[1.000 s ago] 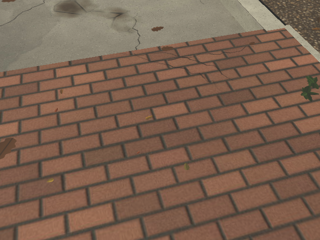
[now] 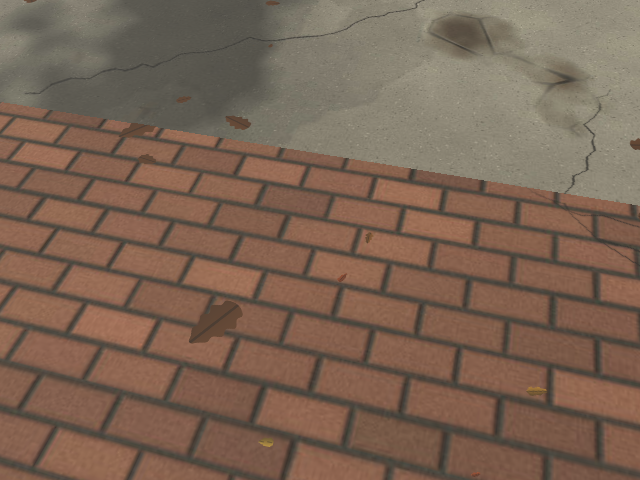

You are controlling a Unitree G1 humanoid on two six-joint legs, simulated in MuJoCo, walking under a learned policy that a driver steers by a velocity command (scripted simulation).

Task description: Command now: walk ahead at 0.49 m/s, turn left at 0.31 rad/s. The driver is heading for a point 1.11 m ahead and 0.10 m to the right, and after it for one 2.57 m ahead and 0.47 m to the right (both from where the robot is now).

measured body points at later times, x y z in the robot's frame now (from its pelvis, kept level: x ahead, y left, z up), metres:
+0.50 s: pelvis +0.27 +0.05 +0.00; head +0.29 +0.07 +0.45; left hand +0.33 +0.31 -0.14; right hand +0.30 -0.21 -0.13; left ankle +0.25 +0.12 -0.74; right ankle +0.30 -0.10 -0.66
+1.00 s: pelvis +0.53 -0.02 +0.00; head +0.56 -0.03 +0.44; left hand +0.66 +0.23 -0.13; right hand +0.57 -0.29 -0.13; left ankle +0.57 +0.14 -0.66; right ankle +0.54 -0.05 -0.74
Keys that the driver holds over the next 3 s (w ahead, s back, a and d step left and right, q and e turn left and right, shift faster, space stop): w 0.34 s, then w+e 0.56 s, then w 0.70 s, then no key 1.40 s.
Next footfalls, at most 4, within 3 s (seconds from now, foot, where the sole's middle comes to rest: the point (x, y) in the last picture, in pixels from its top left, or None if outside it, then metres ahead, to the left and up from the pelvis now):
0.26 left None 0.29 0.12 -0.78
0.80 right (385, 438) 0.58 -0.06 -0.78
1.36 left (357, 300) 0.93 -0.01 -0.78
1.86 right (446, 250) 1.09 -0.25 -0.78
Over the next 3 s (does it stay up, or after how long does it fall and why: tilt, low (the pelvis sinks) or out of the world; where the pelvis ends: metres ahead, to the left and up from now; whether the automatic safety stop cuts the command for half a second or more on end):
stays up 1.04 -0.13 0.00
